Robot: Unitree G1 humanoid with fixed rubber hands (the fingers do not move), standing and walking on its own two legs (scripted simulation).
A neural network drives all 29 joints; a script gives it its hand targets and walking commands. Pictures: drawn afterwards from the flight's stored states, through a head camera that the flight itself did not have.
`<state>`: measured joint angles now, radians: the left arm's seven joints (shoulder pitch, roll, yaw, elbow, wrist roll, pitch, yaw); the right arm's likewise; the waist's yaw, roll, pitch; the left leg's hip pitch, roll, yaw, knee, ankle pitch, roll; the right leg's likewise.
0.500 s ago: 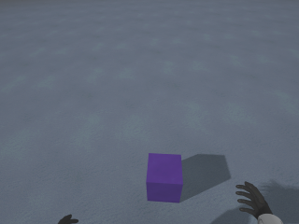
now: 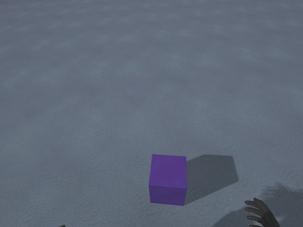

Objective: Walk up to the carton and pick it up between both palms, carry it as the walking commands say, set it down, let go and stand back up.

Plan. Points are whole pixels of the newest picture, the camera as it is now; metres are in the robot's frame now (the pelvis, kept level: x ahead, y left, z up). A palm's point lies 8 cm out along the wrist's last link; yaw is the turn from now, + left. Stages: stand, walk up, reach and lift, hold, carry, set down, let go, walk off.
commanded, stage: stand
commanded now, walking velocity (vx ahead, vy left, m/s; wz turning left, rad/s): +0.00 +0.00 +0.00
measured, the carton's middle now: (167, 180) +0.56 -0.04 -0.62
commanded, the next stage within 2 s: none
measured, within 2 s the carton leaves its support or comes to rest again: neither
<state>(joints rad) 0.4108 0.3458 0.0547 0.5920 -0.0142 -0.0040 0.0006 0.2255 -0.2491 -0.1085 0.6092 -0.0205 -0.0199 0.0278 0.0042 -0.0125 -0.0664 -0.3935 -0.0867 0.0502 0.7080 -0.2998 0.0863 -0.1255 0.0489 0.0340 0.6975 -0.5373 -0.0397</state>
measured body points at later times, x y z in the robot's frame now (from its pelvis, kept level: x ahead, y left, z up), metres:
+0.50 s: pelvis -0.03 +0.01 +0.00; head -0.07 +0.02 +0.45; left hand +0.07 +0.31 -0.09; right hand +0.12 -0.26 -0.07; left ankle +0.05 +0.07 -0.71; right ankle -0.11 -0.09 -0.71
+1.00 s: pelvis -0.04 +0.00 +0.01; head -0.09 +0.00 +0.45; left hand +0.04 +0.30 -0.09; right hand +0.10 -0.27 -0.08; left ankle +0.05 +0.07 -0.71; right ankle -0.11 -0.09 -0.71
